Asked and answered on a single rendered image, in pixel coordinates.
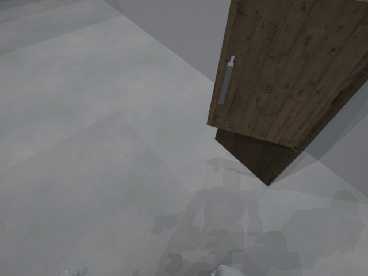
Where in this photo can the handle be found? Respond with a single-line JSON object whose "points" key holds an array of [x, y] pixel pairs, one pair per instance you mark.
{"points": [[226, 80]]}

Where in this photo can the cupboard door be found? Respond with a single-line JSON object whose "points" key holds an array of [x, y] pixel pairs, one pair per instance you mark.
{"points": [[292, 59]]}

